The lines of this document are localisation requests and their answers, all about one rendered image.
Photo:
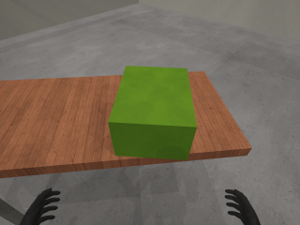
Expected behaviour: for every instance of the table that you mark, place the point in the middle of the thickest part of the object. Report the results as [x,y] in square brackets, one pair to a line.
[60,125]

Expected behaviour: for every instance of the carton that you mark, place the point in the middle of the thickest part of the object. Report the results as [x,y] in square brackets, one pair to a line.
[153,114]

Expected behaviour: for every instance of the robot right hand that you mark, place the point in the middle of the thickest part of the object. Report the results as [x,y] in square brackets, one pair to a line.
[247,214]

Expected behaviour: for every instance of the robot left hand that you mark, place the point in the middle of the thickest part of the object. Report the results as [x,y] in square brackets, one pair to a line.
[33,215]

